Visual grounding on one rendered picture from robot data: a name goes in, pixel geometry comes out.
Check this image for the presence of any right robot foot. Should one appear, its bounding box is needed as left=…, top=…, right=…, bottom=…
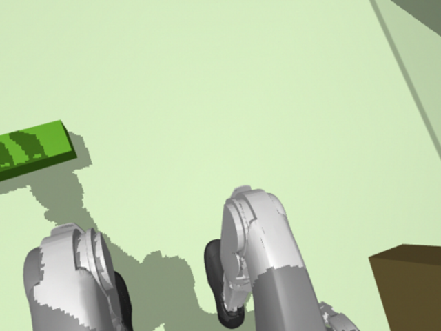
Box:
left=204, top=239, right=245, bottom=329

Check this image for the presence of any left robot foot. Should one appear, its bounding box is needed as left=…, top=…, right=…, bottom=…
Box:
left=114, top=271, right=133, bottom=331

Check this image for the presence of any right robot hand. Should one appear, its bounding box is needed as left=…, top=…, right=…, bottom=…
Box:
left=318, top=301, right=359, bottom=331

